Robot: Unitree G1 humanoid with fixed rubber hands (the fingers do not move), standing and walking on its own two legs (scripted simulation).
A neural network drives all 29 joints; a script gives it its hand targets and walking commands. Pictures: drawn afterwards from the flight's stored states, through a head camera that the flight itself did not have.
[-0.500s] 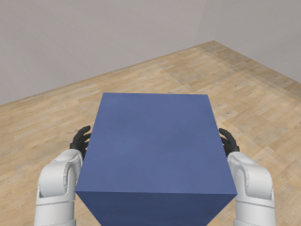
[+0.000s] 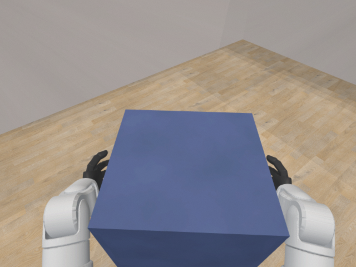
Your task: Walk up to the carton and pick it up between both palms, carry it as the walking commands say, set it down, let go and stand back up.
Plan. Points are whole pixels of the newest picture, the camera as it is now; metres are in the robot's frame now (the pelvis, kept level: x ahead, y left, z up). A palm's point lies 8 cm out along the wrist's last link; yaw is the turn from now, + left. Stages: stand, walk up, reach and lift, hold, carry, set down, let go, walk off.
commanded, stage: carry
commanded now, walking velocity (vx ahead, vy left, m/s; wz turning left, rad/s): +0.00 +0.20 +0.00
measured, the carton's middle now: (185, 196) +0.28 -0.01 +0.02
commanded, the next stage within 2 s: none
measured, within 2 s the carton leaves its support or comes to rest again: neither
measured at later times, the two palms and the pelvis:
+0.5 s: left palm (15, 209) +0.23 +0.34 +0.06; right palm (201, 194) +0.26 -0.04 +0.07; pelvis -0.01 +0.12 +0.00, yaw +2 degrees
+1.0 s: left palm out of the picture +0.21 +0.47 +0.07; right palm (136, 200) +0.24 +0.09 +0.08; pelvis -0.03 +0.25 +0.00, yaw +4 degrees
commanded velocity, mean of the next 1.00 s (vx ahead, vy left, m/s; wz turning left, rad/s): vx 0.00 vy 0.20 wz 0.00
